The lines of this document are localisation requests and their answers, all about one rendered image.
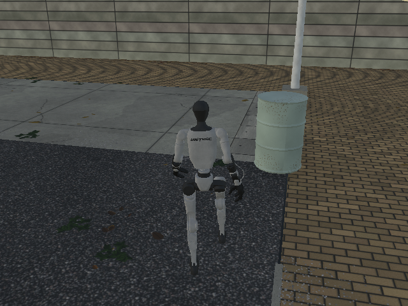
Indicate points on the robot right thigh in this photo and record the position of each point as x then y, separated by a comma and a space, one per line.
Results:
219, 185

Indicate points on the robot torso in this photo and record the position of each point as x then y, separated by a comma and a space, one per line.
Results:
202, 153

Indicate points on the right robot forearm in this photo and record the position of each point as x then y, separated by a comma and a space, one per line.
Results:
233, 172

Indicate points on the right robot hand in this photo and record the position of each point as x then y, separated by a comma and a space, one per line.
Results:
240, 192

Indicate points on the robot right upper arm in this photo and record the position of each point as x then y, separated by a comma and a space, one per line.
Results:
225, 145

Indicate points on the left robot hand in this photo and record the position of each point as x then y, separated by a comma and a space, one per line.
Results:
176, 173

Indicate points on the robot left upper arm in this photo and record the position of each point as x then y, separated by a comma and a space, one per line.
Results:
179, 145

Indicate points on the left robot forearm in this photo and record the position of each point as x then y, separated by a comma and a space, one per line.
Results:
176, 166

